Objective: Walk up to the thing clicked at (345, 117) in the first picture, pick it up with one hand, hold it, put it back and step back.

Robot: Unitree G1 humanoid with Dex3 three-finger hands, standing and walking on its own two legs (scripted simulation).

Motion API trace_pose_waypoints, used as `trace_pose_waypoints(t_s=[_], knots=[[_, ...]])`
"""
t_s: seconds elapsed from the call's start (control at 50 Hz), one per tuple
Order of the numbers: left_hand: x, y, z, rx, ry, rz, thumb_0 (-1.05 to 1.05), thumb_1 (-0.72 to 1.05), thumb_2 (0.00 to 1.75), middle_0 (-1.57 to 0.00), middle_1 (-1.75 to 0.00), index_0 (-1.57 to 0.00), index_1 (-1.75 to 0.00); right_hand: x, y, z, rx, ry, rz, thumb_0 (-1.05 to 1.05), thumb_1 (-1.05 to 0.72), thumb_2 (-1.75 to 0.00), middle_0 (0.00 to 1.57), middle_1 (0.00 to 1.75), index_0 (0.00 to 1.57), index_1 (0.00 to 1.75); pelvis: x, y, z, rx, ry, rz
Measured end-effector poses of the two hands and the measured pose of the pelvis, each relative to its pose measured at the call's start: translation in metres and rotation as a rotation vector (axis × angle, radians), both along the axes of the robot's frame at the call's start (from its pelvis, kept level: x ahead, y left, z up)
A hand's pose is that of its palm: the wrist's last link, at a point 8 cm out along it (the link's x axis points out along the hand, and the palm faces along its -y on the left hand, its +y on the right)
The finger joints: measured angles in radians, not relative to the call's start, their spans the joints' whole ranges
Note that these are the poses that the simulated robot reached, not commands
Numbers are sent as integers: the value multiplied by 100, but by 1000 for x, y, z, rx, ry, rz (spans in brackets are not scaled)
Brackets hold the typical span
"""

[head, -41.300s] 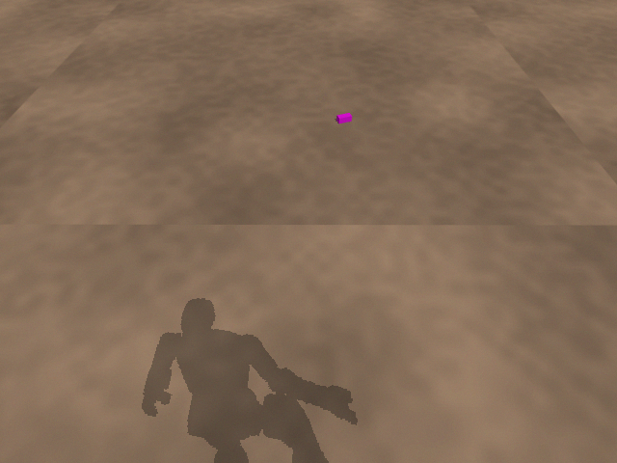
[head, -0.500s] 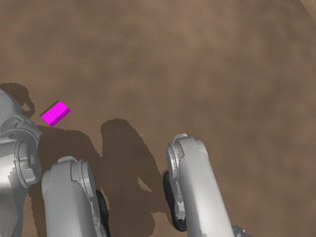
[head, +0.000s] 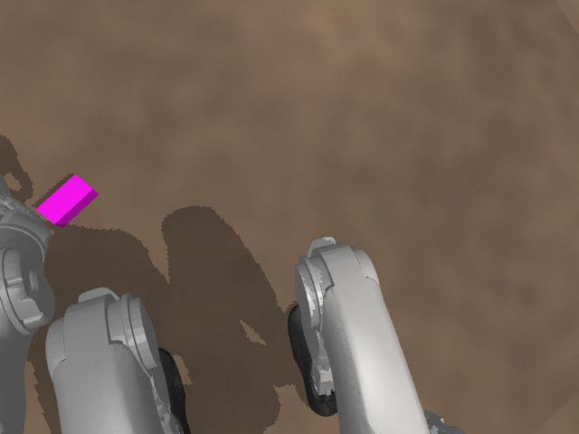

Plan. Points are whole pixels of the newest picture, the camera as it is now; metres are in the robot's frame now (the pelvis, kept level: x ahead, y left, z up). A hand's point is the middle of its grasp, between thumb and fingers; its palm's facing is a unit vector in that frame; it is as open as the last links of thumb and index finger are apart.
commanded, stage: rise first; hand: left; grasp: from above
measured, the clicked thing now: (69, 201) +0.49 +0.27 -0.30
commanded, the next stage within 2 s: approach in 1.78 s
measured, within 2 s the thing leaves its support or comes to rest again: neither
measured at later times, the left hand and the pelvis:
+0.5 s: hand (12, 206) +0.45 +0.30 -0.18, palm faces -0.26 -0.32 -0.91, open 13.2 cm; pelvis +0.00 +0.00 -0.01, yaw -1 degrees
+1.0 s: hand (5, 209) +0.45 +0.31 -0.18, palm faces -0.27 -0.31 -0.91, open 12.8 cm; pelvis +0.00 +0.00 -0.01, yaw -1 degrees
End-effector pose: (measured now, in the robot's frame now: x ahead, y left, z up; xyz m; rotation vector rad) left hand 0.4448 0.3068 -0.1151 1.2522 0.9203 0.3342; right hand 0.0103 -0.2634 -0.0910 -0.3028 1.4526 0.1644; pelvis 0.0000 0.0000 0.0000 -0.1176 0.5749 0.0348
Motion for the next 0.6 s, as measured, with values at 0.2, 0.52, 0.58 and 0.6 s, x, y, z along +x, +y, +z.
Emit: trace_pose_waypoints(t_s=[0.2,0.52,0.58,0.6], knots=[[5,-1,-7,-8,-1,-3,0,-38,86,-28,-85,-26,-86,-10,2,1,1,23,-6,0,-90,-90,20,30,20,30,0,0,-4,-8,-6,-7],[11,-4,-10,-9,-4,-19,0,-39,87,-30,-80,-27,-83,-11,5,4,3,18,5,0,-91,-90,19,30,20,30,-1,1,-6,-18,-16,-9],[13,-5,-9,-8,-9,-24,0,-38,86,-31,-79,-28,-82,-13,5,5,1,15,2,0,-91,-90,19,30,20,30,-1,1,-6,-21,-18,-10],[13,-5,-8,-8,-11,-25,0,-38,86,-31,-79,-28,-82,-13,5,5,0,14,0,0,-91,-90,19,30,20,30,-1,2,-6,-21,-18,-10]])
